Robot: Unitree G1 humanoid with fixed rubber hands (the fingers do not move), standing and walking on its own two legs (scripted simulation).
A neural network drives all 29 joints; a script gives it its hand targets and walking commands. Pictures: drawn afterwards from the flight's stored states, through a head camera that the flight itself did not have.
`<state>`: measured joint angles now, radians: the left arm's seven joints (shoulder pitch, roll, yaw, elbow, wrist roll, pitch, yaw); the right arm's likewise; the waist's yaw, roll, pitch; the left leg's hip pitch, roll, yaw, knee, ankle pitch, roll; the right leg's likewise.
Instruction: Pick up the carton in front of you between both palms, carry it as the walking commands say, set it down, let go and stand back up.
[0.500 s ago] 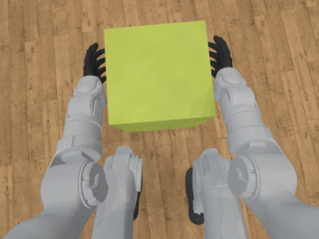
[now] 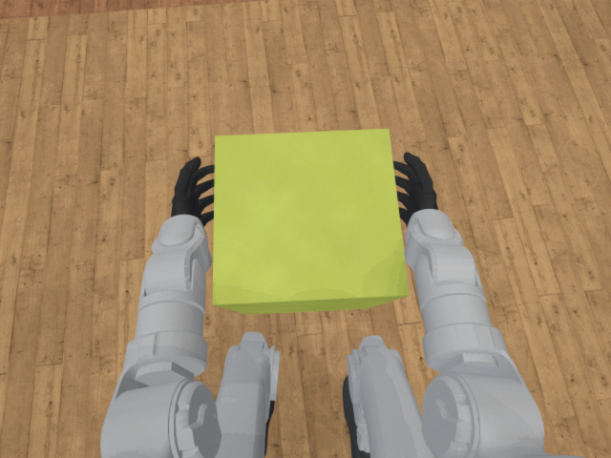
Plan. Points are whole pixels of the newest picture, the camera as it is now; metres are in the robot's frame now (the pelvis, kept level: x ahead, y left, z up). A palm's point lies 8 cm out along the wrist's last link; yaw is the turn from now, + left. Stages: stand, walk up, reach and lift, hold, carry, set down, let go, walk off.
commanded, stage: reach and lift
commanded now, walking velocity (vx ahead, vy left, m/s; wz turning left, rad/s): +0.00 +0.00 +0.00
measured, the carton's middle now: (305, 237) +0.43 +0.02 -0.12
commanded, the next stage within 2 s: hold in 1.96 s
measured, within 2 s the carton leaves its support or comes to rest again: neither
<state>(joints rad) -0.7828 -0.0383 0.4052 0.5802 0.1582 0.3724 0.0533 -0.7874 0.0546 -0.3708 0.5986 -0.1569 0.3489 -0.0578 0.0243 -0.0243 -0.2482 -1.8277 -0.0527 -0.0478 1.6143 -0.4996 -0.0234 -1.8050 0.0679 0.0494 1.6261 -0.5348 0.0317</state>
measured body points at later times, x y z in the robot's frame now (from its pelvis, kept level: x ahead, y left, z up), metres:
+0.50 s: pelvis +0.04 +0.00 +0.14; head +0.15 +0.01 +0.58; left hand +0.41 +0.16 +0.10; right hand +0.41 -0.15 +0.10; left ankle +0.09 +0.12 -0.51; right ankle +0.08 -0.12 -0.51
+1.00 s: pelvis +0.07 +0.00 +0.23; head +0.06 +0.01 +0.68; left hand +0.38 +0.15 +0.24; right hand +0.38 -0.15 +0.25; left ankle +0.09 +0.12 -0.51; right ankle +0.08 -0.12 -0.51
